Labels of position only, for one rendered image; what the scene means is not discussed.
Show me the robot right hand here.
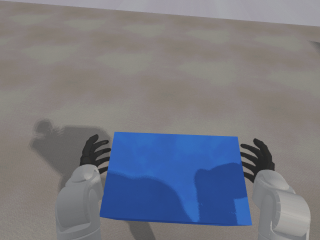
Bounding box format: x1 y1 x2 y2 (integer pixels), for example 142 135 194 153
240 138 275 183

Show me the robot right forearm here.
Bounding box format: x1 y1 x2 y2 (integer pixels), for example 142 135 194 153
252 169 311 240

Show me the robot left forearm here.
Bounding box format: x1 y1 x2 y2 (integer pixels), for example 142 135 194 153
55 164 104 240

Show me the carton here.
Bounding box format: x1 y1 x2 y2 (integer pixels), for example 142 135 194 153
99 132 252 226

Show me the robot left hand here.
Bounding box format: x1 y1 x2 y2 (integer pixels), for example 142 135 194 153
79 134 111 174

